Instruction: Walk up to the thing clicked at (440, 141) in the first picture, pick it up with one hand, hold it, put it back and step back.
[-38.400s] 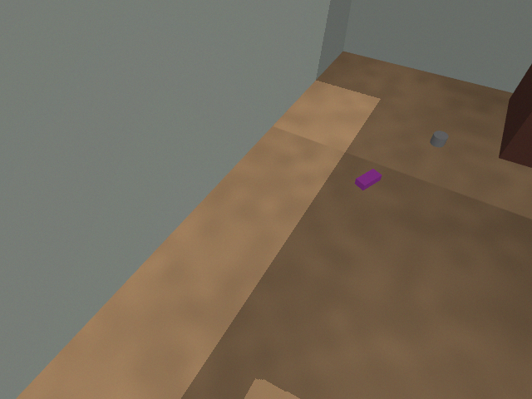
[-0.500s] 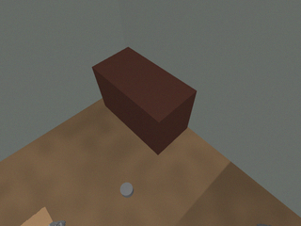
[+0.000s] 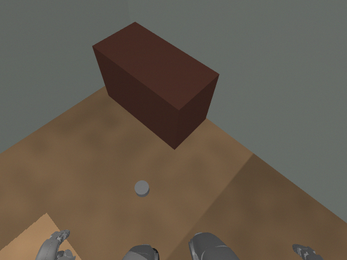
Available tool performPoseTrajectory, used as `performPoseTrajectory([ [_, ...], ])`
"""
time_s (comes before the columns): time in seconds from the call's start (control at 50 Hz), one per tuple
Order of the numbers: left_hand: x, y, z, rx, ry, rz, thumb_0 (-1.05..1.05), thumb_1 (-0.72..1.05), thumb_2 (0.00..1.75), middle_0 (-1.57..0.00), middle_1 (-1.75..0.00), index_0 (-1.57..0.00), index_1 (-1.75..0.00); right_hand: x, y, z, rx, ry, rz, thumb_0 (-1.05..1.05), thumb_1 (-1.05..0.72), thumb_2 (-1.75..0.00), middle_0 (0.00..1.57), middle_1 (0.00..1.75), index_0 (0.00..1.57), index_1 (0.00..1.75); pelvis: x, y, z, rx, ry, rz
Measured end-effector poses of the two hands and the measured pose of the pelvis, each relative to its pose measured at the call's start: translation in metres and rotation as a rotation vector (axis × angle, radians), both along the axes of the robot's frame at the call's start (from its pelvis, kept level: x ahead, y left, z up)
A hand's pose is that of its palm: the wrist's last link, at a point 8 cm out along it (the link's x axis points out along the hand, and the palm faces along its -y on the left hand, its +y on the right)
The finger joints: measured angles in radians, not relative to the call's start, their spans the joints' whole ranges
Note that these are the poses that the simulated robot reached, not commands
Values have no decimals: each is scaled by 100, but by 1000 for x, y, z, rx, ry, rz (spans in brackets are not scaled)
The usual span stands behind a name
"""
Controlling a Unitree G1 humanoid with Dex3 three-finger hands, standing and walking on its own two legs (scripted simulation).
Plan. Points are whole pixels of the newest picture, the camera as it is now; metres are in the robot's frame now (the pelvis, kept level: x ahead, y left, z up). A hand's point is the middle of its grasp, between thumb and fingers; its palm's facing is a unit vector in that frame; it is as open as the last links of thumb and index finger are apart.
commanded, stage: step back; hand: left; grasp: from above
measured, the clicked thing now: (142, 188) +0.46 +0.16 -0.74
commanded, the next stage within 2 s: none
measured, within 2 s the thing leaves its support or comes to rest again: neither
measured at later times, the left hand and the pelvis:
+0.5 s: hand out of the picture -0.01 +0.23 -0.14, palm faces +0.01 -0.91 -0.41, open 7.4 cm; pelvis -0.13 -0.04 -0.01, yaw +1 degrees
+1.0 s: hand out of the picture -0.22 +0.20 -0.16, palm faces -0.04 -0.91 -0.42, open 7.4 cm; pelvis -0.30 -0.07 -0.02, yaw -1 degrees
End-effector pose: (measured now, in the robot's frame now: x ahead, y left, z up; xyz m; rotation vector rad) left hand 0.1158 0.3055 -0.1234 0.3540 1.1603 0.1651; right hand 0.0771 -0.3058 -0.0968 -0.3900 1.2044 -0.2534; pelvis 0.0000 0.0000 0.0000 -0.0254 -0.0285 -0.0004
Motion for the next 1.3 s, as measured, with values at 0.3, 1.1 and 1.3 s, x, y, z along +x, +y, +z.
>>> performPoseTrajectory([
  [0.3, -95, -37, 17, 48, -23, -12, 1, 91, 90, -21, -30, -20, -30, -73, -50, -24, 41, -52, -29, 0, -90, -90, 20, 30, 20, 30, -80, -37, -11, 32, -31, -37],
  [1.1, -388, -80, 23, 75, 42, 55, 1, 91, 90, -21, -30, -21, -30, -299, -96, -24, 49, -88, 29, 0, -90, -90, 20, 30, 20, 30, -333, -86, -9, 59, -14, -20],
  [1.3, -427, -80, 30, 103, -94, 68, 1, 90, 90, -21, -30, -21, -30, -396, -98, -35, 35, 69, 88, 0, -91, -90, 20, 30, 20, 30, -406, -92, -11, 59, -2, 71],
])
